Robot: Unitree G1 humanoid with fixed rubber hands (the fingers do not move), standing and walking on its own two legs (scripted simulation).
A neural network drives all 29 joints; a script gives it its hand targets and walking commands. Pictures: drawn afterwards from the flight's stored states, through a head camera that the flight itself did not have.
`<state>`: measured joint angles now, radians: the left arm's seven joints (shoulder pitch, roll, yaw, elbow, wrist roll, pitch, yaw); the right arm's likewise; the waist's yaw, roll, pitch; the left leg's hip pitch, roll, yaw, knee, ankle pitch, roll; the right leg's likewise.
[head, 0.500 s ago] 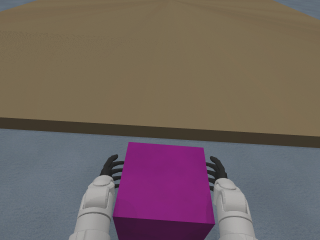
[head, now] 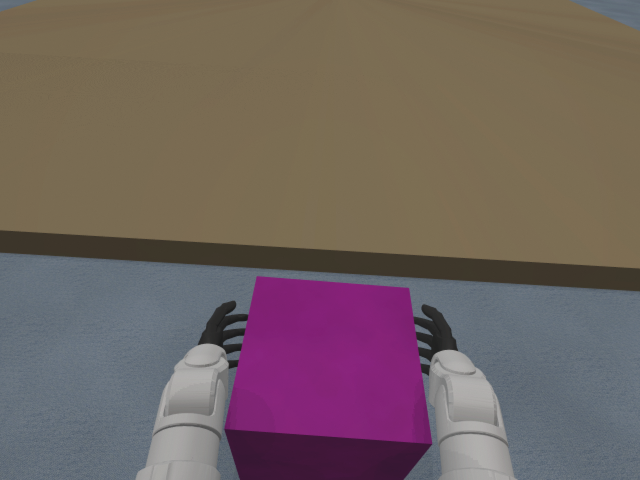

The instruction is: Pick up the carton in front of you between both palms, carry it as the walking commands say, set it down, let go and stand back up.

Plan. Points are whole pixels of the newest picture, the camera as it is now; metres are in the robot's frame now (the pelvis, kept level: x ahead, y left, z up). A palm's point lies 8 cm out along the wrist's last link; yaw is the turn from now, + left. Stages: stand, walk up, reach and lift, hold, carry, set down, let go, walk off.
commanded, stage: reach and lift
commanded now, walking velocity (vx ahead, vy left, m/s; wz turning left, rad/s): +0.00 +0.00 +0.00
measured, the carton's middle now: (323, 392) +0.28 +0.00 -0.04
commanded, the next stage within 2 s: hold in 0.32 s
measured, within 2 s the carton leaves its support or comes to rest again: neither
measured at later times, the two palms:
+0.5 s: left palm (209, 349) +0.29 +0.15 +0.05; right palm (448, 355) +0.29 -0.15 +0.06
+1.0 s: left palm (208, 350) +0.28 +0.15 +0.05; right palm (448, 356) +0.29 -0.15 +0.06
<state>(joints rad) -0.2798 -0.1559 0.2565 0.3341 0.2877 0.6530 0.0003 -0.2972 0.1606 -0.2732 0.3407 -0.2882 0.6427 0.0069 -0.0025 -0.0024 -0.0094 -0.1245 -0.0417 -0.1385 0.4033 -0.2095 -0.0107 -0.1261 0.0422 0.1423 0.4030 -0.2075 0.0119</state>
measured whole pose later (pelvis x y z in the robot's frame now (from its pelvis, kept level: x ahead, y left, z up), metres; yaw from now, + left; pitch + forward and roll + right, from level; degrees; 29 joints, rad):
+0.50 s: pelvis +0.00 +0.00 +0.00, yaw +0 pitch -6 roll +0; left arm -0.24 -0.15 0.20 0.22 0.26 0.75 0.01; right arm -0.25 0.15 -0.22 0.22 -0.26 0.74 0.00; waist 0.00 0.00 -0.01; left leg -0.04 -0.04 -0.14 0.34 -0.19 -0.01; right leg -0.05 0.04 0.14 0.34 -0.19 0.01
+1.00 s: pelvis -0.01 +0.00 +0.00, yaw +0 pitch -7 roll +0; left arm -0.29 -0.16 0.25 0.26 0.29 0.76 -0.01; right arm -0.31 0.16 -0.26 0.26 -0.29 0.74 0.01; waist 0.00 0.00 0.01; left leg -0.05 -0.04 -0.13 0.37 -0.19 -0.01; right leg -0.06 0.04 0.13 0.37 -0.19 0.01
